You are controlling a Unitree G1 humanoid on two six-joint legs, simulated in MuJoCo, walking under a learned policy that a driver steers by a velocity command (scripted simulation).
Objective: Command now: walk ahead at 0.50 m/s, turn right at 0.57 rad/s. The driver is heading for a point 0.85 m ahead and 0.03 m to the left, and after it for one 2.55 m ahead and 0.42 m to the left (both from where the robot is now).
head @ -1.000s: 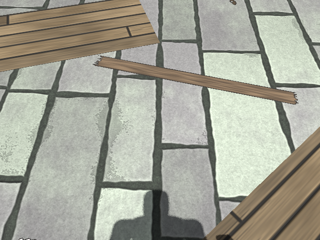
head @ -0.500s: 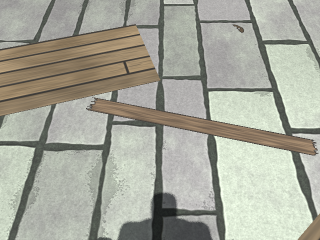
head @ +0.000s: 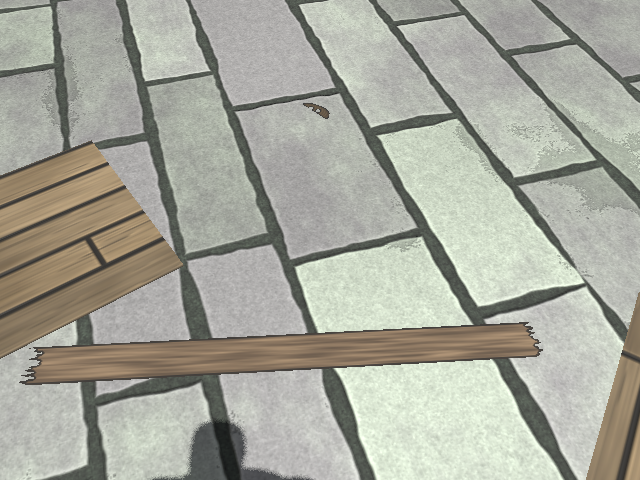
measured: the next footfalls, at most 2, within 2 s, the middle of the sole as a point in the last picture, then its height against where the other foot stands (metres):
right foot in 0.32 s outside the picture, level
left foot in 0.86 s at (297, 418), level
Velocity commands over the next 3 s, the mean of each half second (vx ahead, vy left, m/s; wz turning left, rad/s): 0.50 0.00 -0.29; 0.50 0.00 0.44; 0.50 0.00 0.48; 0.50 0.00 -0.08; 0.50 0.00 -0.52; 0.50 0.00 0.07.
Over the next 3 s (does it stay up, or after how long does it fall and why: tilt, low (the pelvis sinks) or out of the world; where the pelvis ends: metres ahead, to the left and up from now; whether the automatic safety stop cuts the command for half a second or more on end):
stays up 1.62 0.22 -0.02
